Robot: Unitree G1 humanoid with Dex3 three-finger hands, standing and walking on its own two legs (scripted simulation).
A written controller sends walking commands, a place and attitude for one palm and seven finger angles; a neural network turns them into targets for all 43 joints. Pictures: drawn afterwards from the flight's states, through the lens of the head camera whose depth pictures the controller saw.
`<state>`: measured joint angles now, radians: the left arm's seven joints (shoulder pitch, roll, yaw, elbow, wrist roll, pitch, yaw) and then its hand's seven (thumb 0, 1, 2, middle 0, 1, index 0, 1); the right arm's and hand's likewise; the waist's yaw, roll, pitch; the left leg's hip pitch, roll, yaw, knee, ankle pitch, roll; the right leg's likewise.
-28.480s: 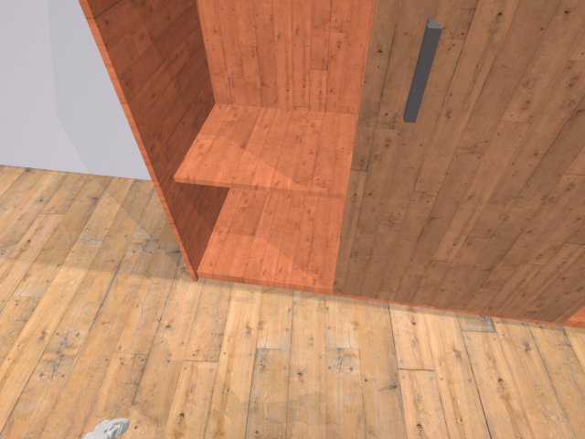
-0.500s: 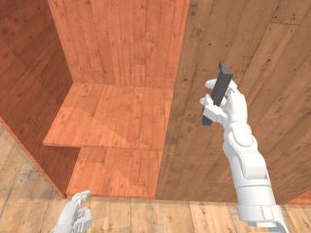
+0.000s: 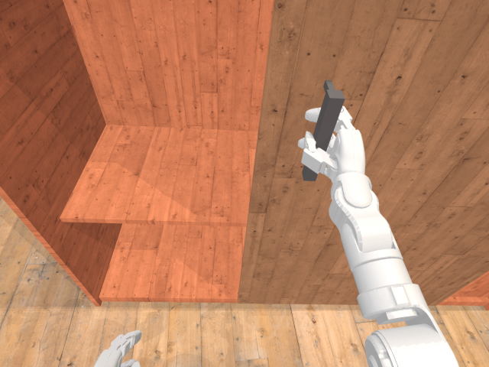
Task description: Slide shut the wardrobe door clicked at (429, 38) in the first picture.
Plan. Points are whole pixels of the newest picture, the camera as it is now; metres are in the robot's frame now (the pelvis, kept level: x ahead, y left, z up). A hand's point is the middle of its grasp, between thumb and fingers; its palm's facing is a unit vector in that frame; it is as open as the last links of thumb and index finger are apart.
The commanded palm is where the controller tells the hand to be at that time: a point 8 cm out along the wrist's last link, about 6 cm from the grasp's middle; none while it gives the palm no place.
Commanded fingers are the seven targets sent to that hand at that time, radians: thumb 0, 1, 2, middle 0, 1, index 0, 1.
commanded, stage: tug the door sideways, standing still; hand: right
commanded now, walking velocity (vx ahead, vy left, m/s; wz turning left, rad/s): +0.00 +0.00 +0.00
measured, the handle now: (318, 133) +0.46 -0.10 +0.16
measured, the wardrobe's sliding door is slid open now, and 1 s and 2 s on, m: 0.54 0.54 0.43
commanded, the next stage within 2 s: step sideways, sliding the door along in 0.10 s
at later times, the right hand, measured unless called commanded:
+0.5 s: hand (309, 154) +0.41 -0.08 +0.16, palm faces +0.04 +0.99 -0.16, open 6.1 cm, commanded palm +0.39 -0.09 +0.17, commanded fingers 0.00 -0.90 -0.90 0.45 1.40 0.45 1.40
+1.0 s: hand (299, 151) +0.42 -0.06 +0.16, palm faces +0.26 +0.96 -0.08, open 6.4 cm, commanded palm +0.39 -0.03 +0.17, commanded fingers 0.00 -0.90 -0.90 0.45 1.40 0.45 1.40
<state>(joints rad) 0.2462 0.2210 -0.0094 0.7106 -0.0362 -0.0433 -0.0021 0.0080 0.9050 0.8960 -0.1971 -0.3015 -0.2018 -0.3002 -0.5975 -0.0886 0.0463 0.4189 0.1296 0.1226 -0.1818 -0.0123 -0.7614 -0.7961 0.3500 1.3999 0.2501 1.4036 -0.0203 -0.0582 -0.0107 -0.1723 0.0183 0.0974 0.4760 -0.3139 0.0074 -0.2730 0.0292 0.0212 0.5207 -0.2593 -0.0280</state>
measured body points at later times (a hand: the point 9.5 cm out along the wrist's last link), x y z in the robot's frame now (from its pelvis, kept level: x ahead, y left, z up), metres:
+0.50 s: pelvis -0.01 +0.03 -0.01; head +0.02 +0.05 +0.44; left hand +0.12 +0.26 -0.14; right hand +0.40 -0.13 +0.17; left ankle -0.04 +0.11 -0.74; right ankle +0.01 -0.10 -0.74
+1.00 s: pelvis +0.03 +0.14 -0.03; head +0.09 +0.12 +0.42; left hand +0.24 +0.31 -0.14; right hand +0.40 -0.11 +0.16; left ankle +0.10 +0.30 -0.74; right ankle +0.01 -0.08 -0.73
